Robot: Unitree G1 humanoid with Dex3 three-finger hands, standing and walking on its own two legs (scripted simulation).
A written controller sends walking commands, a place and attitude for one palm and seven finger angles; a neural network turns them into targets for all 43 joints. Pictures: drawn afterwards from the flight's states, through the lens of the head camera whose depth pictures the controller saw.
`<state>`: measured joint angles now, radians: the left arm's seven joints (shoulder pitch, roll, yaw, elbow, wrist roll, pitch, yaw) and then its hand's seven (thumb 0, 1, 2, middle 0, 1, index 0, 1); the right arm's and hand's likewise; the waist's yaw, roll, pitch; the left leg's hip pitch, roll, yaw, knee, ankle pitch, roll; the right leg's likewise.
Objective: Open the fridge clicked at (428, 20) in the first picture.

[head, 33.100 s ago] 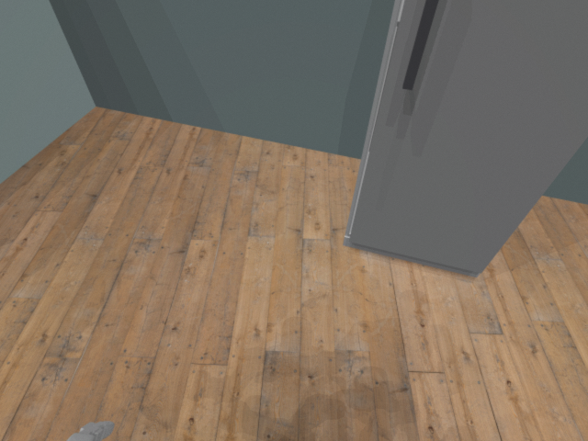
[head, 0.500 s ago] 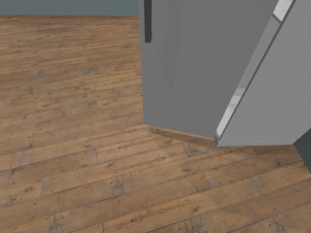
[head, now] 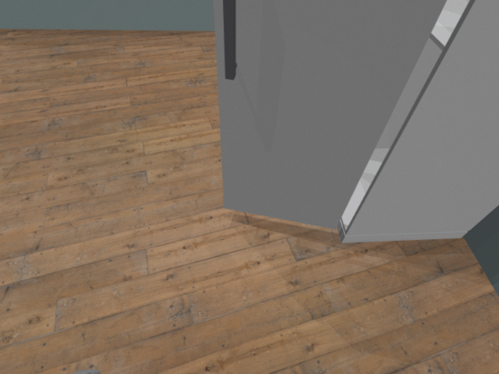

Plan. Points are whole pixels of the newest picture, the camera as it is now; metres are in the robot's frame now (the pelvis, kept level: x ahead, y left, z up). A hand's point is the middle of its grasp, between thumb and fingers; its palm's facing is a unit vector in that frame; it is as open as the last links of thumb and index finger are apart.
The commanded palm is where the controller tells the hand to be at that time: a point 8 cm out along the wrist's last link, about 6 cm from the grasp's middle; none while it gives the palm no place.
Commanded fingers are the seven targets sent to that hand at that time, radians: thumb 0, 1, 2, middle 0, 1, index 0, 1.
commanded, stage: look to check the result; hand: left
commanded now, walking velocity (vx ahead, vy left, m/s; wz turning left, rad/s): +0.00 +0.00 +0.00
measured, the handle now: out of the picture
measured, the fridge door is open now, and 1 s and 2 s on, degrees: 75 75 75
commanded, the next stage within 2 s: stand and wait in 0.42 s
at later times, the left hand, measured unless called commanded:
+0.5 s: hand out of the picture +0.09 +0.24 -0.16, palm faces -0.06 -0.94 -0.34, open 7.4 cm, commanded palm none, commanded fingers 0.00 0.90 0.90 -0.20 -0.30 -0.20 -0.30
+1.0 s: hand out of the picture +0.09 +0.24 -0.16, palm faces -0.06 -0.94 -0.34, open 7.4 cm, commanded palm none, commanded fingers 0.00 0.90 0.90 -0.20 -0.30 -0.20 -0.30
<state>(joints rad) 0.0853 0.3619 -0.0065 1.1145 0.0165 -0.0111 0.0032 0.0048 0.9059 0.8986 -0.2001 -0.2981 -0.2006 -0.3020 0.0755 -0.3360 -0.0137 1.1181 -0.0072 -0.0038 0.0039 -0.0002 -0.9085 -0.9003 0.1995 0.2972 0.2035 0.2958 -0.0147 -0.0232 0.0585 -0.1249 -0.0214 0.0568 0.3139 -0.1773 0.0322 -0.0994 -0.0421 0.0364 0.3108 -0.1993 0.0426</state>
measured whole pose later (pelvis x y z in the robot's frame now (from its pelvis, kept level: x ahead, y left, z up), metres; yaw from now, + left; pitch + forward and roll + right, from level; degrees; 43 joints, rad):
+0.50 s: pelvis +0.01 -0.01 +0.00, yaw +0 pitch -1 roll +0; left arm 0.10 0.35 -0.01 1.13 0.01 -0.01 0.00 0.01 0.91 0.90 -0.20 -0.30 -0.20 -0.30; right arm 0.09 -0.32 -0.01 1.14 -0.01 0.00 0.00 0.00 -0.91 -0.90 0.20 0.30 0.20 0.30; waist -0.02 -0.02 0.05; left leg -0.10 0.00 0.06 0.29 -0.18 0.02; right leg -0.07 -0.02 0.04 0.28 -0.20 0.03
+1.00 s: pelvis +0.01 -0.01 +0.00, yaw -1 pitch -1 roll +0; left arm 0.11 0.36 -0.01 1.13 0.01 -0.01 0.00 0.01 0.91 0.90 -0.20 -0.30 -0.20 -0.30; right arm 0.10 -0.33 -0.01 1.14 -0.01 0.00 0.00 0.00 -0.91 -0.90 0.20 0.30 0.20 0.30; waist -0.02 -0.02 0.05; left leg -0.09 0.00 0.06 0.28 -0.17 0.01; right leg -0.06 -0.02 0.04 0.27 -0.19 0.02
